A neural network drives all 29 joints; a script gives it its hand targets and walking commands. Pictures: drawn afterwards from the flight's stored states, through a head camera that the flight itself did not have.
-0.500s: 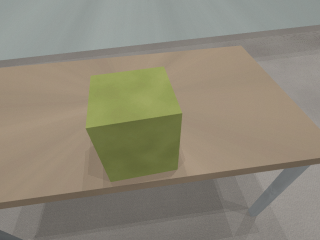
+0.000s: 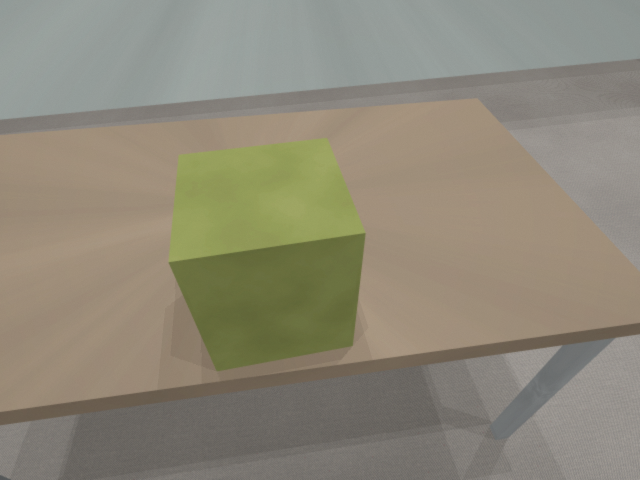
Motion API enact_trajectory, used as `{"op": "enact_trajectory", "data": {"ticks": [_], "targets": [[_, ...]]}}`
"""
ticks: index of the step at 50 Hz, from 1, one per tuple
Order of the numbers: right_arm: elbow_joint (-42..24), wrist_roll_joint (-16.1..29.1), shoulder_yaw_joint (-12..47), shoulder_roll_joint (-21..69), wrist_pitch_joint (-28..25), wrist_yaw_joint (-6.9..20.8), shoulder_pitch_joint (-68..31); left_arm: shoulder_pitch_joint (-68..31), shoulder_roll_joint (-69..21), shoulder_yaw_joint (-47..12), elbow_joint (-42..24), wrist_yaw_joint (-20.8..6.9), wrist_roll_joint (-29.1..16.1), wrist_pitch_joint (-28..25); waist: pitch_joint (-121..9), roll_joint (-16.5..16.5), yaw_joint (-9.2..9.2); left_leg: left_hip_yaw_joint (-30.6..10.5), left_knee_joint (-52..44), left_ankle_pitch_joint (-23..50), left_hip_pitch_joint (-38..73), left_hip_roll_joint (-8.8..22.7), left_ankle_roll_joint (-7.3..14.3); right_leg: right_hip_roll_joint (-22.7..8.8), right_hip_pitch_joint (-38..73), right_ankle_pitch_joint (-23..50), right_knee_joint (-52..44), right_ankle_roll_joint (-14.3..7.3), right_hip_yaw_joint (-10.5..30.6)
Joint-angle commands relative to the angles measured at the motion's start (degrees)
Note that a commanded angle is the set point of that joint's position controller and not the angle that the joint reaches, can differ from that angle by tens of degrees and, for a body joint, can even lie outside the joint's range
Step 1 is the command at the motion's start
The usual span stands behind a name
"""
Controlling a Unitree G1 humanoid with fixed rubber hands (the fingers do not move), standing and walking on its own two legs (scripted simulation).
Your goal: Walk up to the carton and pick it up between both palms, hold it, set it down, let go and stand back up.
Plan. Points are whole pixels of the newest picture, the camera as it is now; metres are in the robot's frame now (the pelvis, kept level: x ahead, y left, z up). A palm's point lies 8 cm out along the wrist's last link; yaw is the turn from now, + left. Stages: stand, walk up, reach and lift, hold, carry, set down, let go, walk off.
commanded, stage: walk up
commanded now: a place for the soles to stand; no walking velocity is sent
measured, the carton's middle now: (271, 256) +0.43 +0.07 +0.05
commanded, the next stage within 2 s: reach and lift in 0.08 s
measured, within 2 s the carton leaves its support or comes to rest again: neither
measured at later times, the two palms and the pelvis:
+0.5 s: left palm out of the picture +0.16 +0.23 -0.10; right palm out of the picture +0.14 -0.28 -0.11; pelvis -0.01 -0.02 -0.02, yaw +3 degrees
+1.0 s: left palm out of the picture +0.16 +0.25 -0.06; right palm (508, 478) +0.16 -0.22 -0.07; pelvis +0.01 +0.00 +0.00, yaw +2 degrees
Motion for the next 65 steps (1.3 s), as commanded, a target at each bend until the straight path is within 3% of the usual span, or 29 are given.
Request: {"op": "enact_trajectory", "data": {"ticks": [1,3,4,5,6,9,10,14,17,21,22,23,24,26,27,31,32,33,34,38,42,44,51,54,55,56,59,60,65], "targets": [[-4.5,-0.3,-2.6,-12.6,-1.3,-1.0,-1.0,-2.0,14.1,3.3,-4.6,0.6,0.1,-1.4,-3.4,-2.3,0.07,-4.0,-4.3,12.8,-2.5,6.6,3.2,-5.7,1.2,18.9,-3.7,-4.1,2.2],[-3.4,0.0,-3.1,-13.9,-1.1,-1.0,0.8,-1.2,13.0,3.1,-4.4,0.4,0.2,-1.5,-5.2,-1.8,-0.12,-3.8,-4.5,12.4,1.8,7.3,3.4,-5.4,-1.3,16.1,-2.0,-4.0,1.0],[-3.5,0.0,-3.0,-12.4,-1.0,-0.7,0.4,-1.4,13.6,2.9,-4.9,0.5,-0.2,-1.8,-3.7,2.7,-0.22,-2.4,-4.5,13.7,-0.4,6.7,2.8,-5.5,0.1,19.2,-2.4,-3.6,2.3],[-6.4,-11.4,-6.1,-1.8,-8.0,1.4,-26.8,-33.0,15.4,2.4,-23.1,-0.1,0.6,9.9,1.6,-2.7,2.91,4.4,2.7,-7.0,-16.6,4.2,-2.3,-1.3,-8.5,-11.4,1.2,-2.8,-11.6],[-8.1,-10.4,-7.8,-5.6,-5.7,3.8,-21.4,-30.5,13.2,0.3,-23.0,1.4,1.2,16.1,5.7,1.7,0.01,4.8,1.8,-13.6,-24.6,5.9,-1.6,0.1,-5.4,-16.1,3.9,-5.0,-14.5],[-11.8,-7.5,-11.0,-9.9,-4.6,4.2,-15.2,-22.4,13.1,1.5,-30.4,-0.8,1.3,25.7,-5.0,-2.5,-0.38,5.1,9.0,-4.4,-16.0,4.4,-2.3,-1.3,-6.2,-3.8,6.8,-5.7,-15.2],[-12.5,-5.8,-10.5,-11.3,-3.1,3.8,-12.6,-20.5,13.2,1.2,-31.1,-1.6,2.6,28.1,-7.3,0.9,-1.17,5.8,11.0,2.1,-14.9,4.4,-3.1,-2.2,-4.2,4.1,8.4,-6.1,-14.1],[-13.1,-0.6,-7.1,-11.2,-3.2,2.9,-5.0,-11.4,10.3,6.3,-38.5,-2.4,6.6,31.4,-18.3,2.7,-0.46,4.7,13.5,18.6,-8.5,2.3,-3.3,-1.8,-0.7,20.4,8.7,-4.7,-13.9],[-15.9,2.2,-4.0,-9.2,-3.4,0.8,-2.3,-6.1,9.5,7.8,-41.5,-2.5,7.9,30.4,-20.1,0.1,0.19,5.9,12.4,19.2,-10.5,1.0,-2.5,-1.3,5.4,28.5,9.0,-3.5,-13.7],[-21.0,0.7,-2.1,-6.4,-4.2,0.0,-2.7,-6.8,8.5,7.5,-42.8,-2.6,8.6,27.7,-13.2,-2.8,1.59,6.7,8.2,11.8,-12.5,-0.2,-2.1,-1.4,7.1,23.2,4.4,-2.3,-12.0],[-22.7,-0.3,-3.2,-6.5,-4.2,0.3,-4.5,-8.7,8.5,6.8,-46.1,-1.7,7.5,27.2,-12.5,-0.7,0.49,6.5,6.1,8.4,-14.4,0.5,-1.6,-1.3,6.9,17.3,3.6,-3.0,-12.1],[-23.5,-0.5,-3.1,-5.2,-4.5,0.7,-5.8,-9.0,9.2,8.4,-43.7,-1.0,8.7,26.0,-9.2,1.2,2.83,6.3,5.2,5.8,-15.6,0.5,-1.3,-1.6,5.8,12.4,2.4,-3.3,-11.4],[-23.7,-1.5,-4.1,-4.6,-4.8,0.7,-5.8,-11.0,9.2,7.6,-45.4,-0.7,8.0,25.3,-8.4,2.0,1.58,6.5,3.3,3.5,-17.2,0.5,-0.8,-1.6,5.9,11.4,1.8,-3.1,-11.8],[-26.6,-1.9,-3.8,-2.2,-3.9,0.5,-4.3,-9.8,9.2,8.2,-46.2,-0.9,6.4,24.0,-8.1,-1.4,1.92,7.2,2.1,1.4,-16.2,0.1,-0.5,-1.6,6.8,10.5,1.0,-2.3,-10.7],[-29.0,-0.7,-3.0,-1.6,-4.2,0.2,-4.7,-10.3,10.2,9.0,-45.7,-0.9,5.8,23.0,-7.3,0.8,2.10,6.7,2.0,2.3,-17.7,0.0,-0.3,-2.3,7.3,12.2,0.0,-2.7,-9.4],[-29.5,-2.9,-2.7,0.7,-5.3,-0.4,-1.7,-11.2,10.1,7.5,-49.5,-0.3,3.5,19.5,-8.8,-0.1,0.63,8.0,0.8,4.1,-16.3,-0.1,-0.6,-1.5,7.3,12.3,-0.5,-1.9,-10.2],[-30.3,-1.5,-2.7,-0.1,-5.4,-0.5,-1.2,-8.3,10.1,8.5,-47.2,-0.8,3.4,19.3,-9.9,1.7,1.86,7.5,0.9,8.5,-14.5,-0.6,-1.1,-2.5,8.8,18.3,-1.2,-1.9,-9.7],[-31.2,-0.5,-1.8,0.2,-5.5,-0.9,-1.0,-6.9,10.3,8.8,-47.7,-0.9,2.4,19.0,-10.6,-1.4,1.08,7.7,1.2,9.1,-13.1,-0.6,-0.9,-2.2,9.0,19.6,-1.7,-1.8,-9.4],[-30.9,0.0,-2.1,-0.6,-5.5,-0.7,0.5,-6.1,7.9,6.7,-47.1,-1.5,1.9,18.3,-10.5,-0.8,0.27,7.0,0.1,9.2,-10.1,-0.7,-1.2,-1.9,8.5,21.3,-2.5,-2.1,-10.1],[-30.8,-0.4,-2.3,-0.6,-6.7,-0.4,2.6,-5.2,6.7,5.3,-49.7,-0.5,0.6,16.2,-10.8,3.0,-0.94,6.0,-1.7,11.5,-10.0,0.1,-2.4,-0.2,8.7,14.5,-4.8,-3.1,-11.9],[-36.5,-0.8,-2.3,1.1,-7.4,-0.5,3.1,-1.6,5.6,4.6,-50.1,-0.7,-0.5,14.2,-9.2,-0.2,-0.19,5.0,-3.3,12.3,-6.6,0.1,-2.1,0.5,8.3,15.1,-6.6,-2.7,-11.9],[-36.4,0.7,-0.8,0.2,-7.5,0.0,3.6,0.2,4.2,5.5,-49.3,-0.3,0.8,13.7,-8.4,2.1,1.55,5.9,-3.6,17.8,-5.0,-0.3,-2.9,0.7,11.3,17.5,-7.9,-3.3,-10.9],[-37.7,1.9,-2.2,-2.1,-9.4,1.5,3.9,0.0,0.5,3.7,-54.3,1.1,-0.5,9.8,-4.3,1.3,1.84,4.0,-6.2,21.9,-3.5,0.3,-4.2,1.3,10.4,15.5,-9.8,-4.0,-12.1],[-37.8,3.8,-1.6,-1.5,-9.4,2.5,4.5,1.1,-2.1,2.3,-55.3,2.4,0.2,9.2,-3.0,4.1,1.43,3.6,-6.9,21.3,-3.1,0.6,-5.0,1.4,9.7,13.3,-10.7,-4.6,-11.9],[-39.3,3.6,-1.3,-1.7,-9.6,2.8,3.0,1.8,-2.8,1.7,-55.4,2.7,0.1,8.7,-4.5,3.8,2.71,4.0,-6.2,24.9,-3.6,0.3,-5.2,1.8,10.4,14.1,-10.8,-4.8,-11.8],[-39.8,4.6,-1.7,-2.5,-9.7,2.6,3.4,2.3,-2.2,1.9,-54.8,2.9,-0.1,8.5,-3.0,2.1,1.29,3.6,-7.0,23.3,-2.7,0.4,-4.9,1.1,9.2,14.7,-11.1,-4.4,-12.5],[-42.8,4.0,-3.6,-3.9,-10.6,2.8,1.0,1.7,-3.3,0.9,-56.0,3.2,-0.2,6.3,-4.4,0.7,3.55,3.4,-7.0,23.3,-1.3,0.0,-4.9,1.7,8.9,14.5,-11.5,-4.7,-11.9],[-42.5,4.3,-2.0,-2.8,-10.4,2.5,2.9,1.8,-3.2,1.3,-55.4,3.2,-0.3,6.3,-2.4,-0.4,3.04,4.0,-7.5,21.8,-2.1,-0.2,-4.4,1.5,9.2,13.3,-11.8,-3.8,-12.2],[-41.2,6.9,-1.4,-3.0,-10.4,3.0,5.2,2.8,-5.4,-0.4,-58.2,3.7,-0.7,4.3,-3.5,3.2,2.87,3.5,-7.1,25.9,-2.4,0.2,-4.9,1.2,10.5,16.7,-11.0,-4.8,-10.7]]}}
